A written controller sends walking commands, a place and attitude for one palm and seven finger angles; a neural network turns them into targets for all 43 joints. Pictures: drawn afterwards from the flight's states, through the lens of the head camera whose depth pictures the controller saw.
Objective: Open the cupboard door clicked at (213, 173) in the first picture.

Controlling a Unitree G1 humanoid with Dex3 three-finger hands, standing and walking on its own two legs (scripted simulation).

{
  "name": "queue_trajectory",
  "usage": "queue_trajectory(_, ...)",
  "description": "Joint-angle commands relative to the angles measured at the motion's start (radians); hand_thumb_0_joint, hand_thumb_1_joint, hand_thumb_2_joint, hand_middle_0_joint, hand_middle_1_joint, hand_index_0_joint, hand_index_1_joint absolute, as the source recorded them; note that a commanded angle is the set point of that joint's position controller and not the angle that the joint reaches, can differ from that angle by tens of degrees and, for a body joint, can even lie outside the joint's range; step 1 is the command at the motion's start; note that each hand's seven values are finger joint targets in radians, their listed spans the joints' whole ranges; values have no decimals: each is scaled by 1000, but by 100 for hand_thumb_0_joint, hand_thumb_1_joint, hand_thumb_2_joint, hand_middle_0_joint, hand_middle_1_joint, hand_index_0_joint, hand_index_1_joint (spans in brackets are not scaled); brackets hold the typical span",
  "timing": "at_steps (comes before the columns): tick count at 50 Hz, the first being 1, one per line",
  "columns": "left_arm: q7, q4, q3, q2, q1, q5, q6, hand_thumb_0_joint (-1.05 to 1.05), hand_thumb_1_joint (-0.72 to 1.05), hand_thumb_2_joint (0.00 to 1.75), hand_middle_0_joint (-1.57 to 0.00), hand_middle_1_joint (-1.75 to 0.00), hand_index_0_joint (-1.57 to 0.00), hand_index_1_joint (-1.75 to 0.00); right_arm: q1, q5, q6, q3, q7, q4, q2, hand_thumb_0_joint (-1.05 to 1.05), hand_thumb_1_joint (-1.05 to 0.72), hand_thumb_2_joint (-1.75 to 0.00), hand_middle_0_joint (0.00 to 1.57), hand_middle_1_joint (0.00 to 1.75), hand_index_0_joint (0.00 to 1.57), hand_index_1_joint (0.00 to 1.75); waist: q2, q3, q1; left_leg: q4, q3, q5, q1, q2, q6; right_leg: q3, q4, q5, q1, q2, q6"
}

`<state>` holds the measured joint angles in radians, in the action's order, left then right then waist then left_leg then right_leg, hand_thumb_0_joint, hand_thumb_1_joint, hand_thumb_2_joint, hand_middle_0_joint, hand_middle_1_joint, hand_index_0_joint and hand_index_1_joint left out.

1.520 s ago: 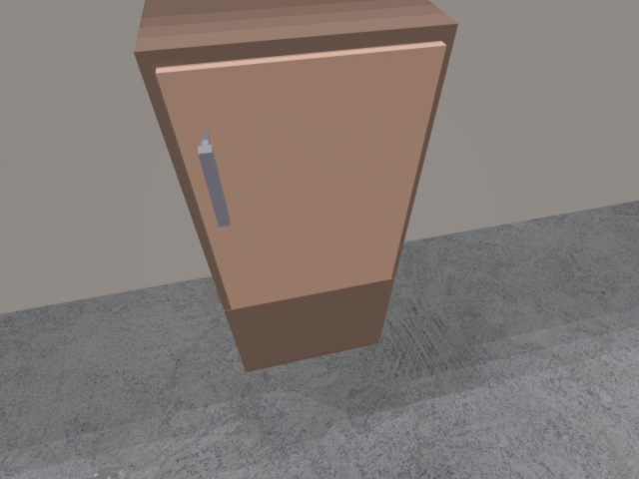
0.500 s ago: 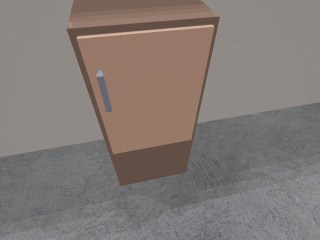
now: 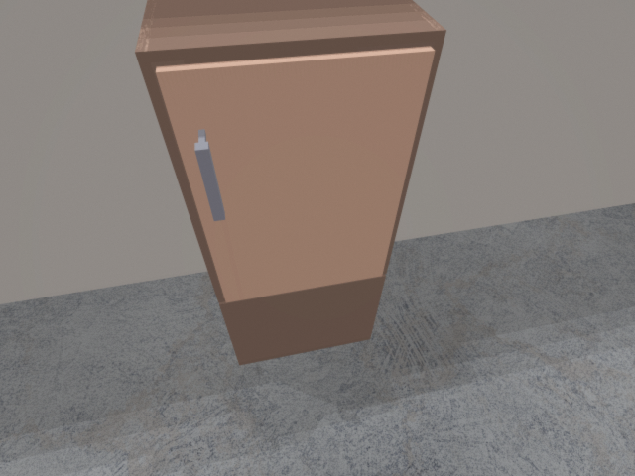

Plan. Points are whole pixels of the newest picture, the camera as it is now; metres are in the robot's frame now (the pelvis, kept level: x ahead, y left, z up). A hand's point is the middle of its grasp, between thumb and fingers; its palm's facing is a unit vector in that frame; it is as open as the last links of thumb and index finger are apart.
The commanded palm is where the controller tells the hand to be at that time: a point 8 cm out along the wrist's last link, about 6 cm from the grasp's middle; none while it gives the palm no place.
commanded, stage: shuffle to correct the standing spot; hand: left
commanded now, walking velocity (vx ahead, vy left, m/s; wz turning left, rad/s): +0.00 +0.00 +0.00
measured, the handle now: (211, 176) +0.55 +0.22 +0.06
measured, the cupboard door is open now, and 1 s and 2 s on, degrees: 0 0 0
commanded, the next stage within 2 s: come to a stop and stand still in 1.22 s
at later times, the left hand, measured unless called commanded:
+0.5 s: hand out of the picture +0.00 +0.15 -0.19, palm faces +0.16 -0.97 -0.18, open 7.4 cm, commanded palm none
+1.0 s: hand out of the picture +0.15 +0.14 -0.18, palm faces +0.24 -0.95 -0.19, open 7.4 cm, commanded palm none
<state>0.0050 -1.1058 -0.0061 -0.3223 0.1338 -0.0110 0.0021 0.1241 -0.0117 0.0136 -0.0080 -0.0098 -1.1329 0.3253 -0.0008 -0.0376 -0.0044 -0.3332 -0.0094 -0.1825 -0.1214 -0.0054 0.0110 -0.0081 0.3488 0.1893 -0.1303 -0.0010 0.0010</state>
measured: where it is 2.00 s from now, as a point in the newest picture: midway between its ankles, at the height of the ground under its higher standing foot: outside the picture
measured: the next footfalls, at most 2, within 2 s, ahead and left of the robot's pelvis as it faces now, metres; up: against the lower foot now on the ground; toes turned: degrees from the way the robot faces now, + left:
left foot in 0.64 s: +0.11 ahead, +0.08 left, +0.00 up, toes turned +17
right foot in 1.04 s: +0.26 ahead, -0.20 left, +0.00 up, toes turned +10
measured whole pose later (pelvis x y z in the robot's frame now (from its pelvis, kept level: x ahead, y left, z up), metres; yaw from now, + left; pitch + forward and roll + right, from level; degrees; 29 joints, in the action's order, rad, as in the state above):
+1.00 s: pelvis +0.14 -0.06 -0.01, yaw +14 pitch +0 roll -1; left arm 0.00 -0.99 0.05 -0.20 0.19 -0.02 -0.05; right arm 0.25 -0.04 0.00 0.06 -0.04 -1.05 0.15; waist 0.02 -0.08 0.03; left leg -0.49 0.03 -0.31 -0.17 -0.08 0.04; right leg 0.03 0.69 0.29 -0.39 -0.08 0.06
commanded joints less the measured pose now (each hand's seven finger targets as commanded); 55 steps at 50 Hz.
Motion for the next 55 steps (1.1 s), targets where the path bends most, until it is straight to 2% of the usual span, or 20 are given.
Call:
queue_trajectory(1, -16, 67, 42, -203, -42, -1, 25, 0, 90, 90, -20, -30, -20, -30, -52, 2, 22, 38, -9, 66, 202, 0, -90, -90, 20, 30, 20, 30, 3, 56, 3, 49, -88, 121, 21, -112, -30, -93, -64, -94, -16, -115, -20)
queue_trajectory(4, -21, 30, 13, -79, 37, 3, 7, 0, 90, 90, -20, -30, -20, -30, 2, -3, 5, 8, -4, 39, 71, 0, -90, -90, 20, 30, 20, 30, 15, 64, 1, 43, -89, 81, 9, -110, -16, -57, -59, -11, -6, -111, 10)
queue_trajectory(11, -16, 36, 23, -56, 111, -8, -13, 0, 90, 90, -20, -30, -20, -30, 49, -11, -14, 29, -6, 38, 73, 0, -90, -90, 20, 30, 20, 30, -20, -39, -5, 21, -160, -131, -110, -119, -51, -1, 30, 166, -74, -82, 9)
queue_trajectory(19, -15, 51, 50, 2, 236, -13, -10, 0, 90, 90, -20, -30, -20, -30, 137, -8, -5, 60, -32, 53, 29, 0, -90, -90, 20, 30, 20, 30, -27, -15, -18, -124, -185, 70, -176, -139, -94, 32, 119, 42, -10, -79, -13)
queue_trajectory(21, -24, 40, 69, -22, 313, -17, -9, 0, 90, 90, -20, -30, -20, -30, 128, -6, -3, 53, -37, 76, -24, 0, -90, -90, 20, 30, 20, 30, 133, 13, -42, -331, -20, 31, -317, -40, -50, -63, 38, -75, 137, -180, -64)
queue_trajectory(22, -29, 33, 74, -28, 361, -19, -5, 0, 90, 90, -20, -30, -20, -30, 88, -6, -2, 51, -38, 96, -53, 0, -90, -90, 20, 30, 20, 30, 230, -6, -61, -468, 55, -246, -398, -12, -31, -141, -13, -240, 167, -269, -122)
queue_trajectory(23, -31, 27, 68, -10, 377, -24, -2, 0, 90, 90, -20, -30, -20, -30, 50, -7, -1, 57, -39, 111, -56, 0, -90, -90, 20, 30, 20, 30, 191, -37, -65, -597, 61, -382, -444, -30, -31, -180, -23, -362, 150, -322, -184)
queue_trajectory(26, -42, 28, 60, 19, 353, -35, 1, 0, 90, 90, -20, -30, -20, -30, 48, -6, -1, 57, -28, 116, -106, 0, -90, -90, 20, 30, 20, 30, 88, -58, -37, -622, 89, -393, -439, -67, -30, -87, 21, -458, 122, -308, -222)
queue_trajectory(30, -36, 44, 50, 39, 273, -16, -8, 0, 90, 90, -20, -30, -20, -30, 285, -14, 6, 60, -29, 45, -107, 0, -90, -90, 20, 30, 20, 30, 77, 25, 88, -173, 157, 14, -5, -30, -51, 104, 297, -475, -67, -171, -90)
queue_trajectory(31, -30, 59, 48, 82, 303, -6, -9, 0, 90, 90, -20, -30, -20, -30, 385, -26, 12, 81, -41, 22, -13, 0, -90, -90, 20, 30, 20, 30, -105, 97, 112, -90, -132, 248, 193, -245, -129, 151, 538, -201, -256, -92, -14)
queue_trajectory(32, -30, 88, 39, 96, 308, -8, -3, 0, 90, 90, -20, -30, -20, -30, 427, -21, 7, 91, -50, 18, 67, 0, -90, -90, 20, 30, 20, 30, -242, 113, 106, -2, -439, 511, 239, -482, -263, 104, 758, 374, -408, -23, 13)
queue_trajectory(33, -36, 97, 51, 57, 257, -25, -16, 0, 90, 90, -20, -30, -20, -30, 383, -15, 1, 88, -53, 29, 75, 0, -90, -90, 20, 30, 20, 30, -84, 55, 96, 17, -418, 448, 113, -496, -278, 8, 819, 409, -406, -54, 3)
queue_trajectory(35, -31, 97, 54, 80, 207, -32, -31, 0, 90, 90, -20, -30, -20, -30, 248, -16, 8, 76, -60, 70, 21, 0, -90, -90, 20, 30, 20, 30, -89, -94, 44, 56, -346, 376, -66, -434, -245, -26, 839, 310, -436, -105, 28)
queue_trajectory(39, -10, 77, 57, 110, 262, -20, -50, 0, 90, 90, -20, -30, -20, -30, 170, -14, 18, 79, -60, 101, 7, 0, -90, -90, 20, 30, 20, 30, -97, -17, -3, 19, -96, 439, -58, -292, -167, 13, 693, 168, -347, -96, 56)
queue_trajectory(46, -4, 138, 62, 99, 142, -15, -51, 0, 90, 90, -20, -30, -20, -30, 177, -25, -5, 110, -45, 115, 33, 0, -90, -90, 20, 30, 20, 30, -184, -28, 36, -3, -68, 337, -75, -265, -127, 70, 404, 114, -265, -74, 64)
queue_trajectory(49, 0, 147, 74, 75, 160, -13, -38, 0, 90, 90, -20, -30, -20, -30, 159, -26, -15, 122, -45, 120, 46, 0, -90, -90, 20, 30, 20, 30, -197, -14, 19, -86, -75, 350, -86, -258, -90, 91, 232, 68, -161, -43, 45)
queue_trajectory(51, -2, 129, 91, 9, 245, -17, -26, 0, 90, 90, -20, -30, -20, -30, 166, -18, -18, 126, -41, 125, 26, 0, -90, -90, 20, 30, 20, 30, -60, 32, -18, -237, -12, 178, -154, -181, -21, 50, 57, -161, 3, -89, 32)
queue_trajectory(52, -13, 130, 106, -70, 248, -29, -20, 0, 90, 90, -20, -30, -20, -30, 211, -11, -22, 114, -36, 131, -45, 0, -90, -90, 20, 30, 20, 30, 197, 69, -8, -412, 96, -137, -287, -72, 21, -107, 39, -401, 100, -263, -31)
queue_trajectory(53, -14, 142, 101, -87, 242, -28, -24, 0, 90, 90, -20, -30, -20, -30, 184, -5, -34, 100, -39, 158, -86, 0, -90, -90, 20, 30, 20, 30, 257, 89, -24, -581, 65, -451, -309, -19, 10, -142, 23, -522, 46, -342, -109)
queue_trajectory(55, -25, 157, 96, -53, 176, -30, -32, 0, 90, 90, -20, -30, -20, -30, 149, 0, -50, 104, -51, 156, -71, 0, -90, -90, 20, 30, 20, 30, 328, 76, -22, -778, 19, -460, -326, -27, -8, -150, 2, -506, -28, -305, -185)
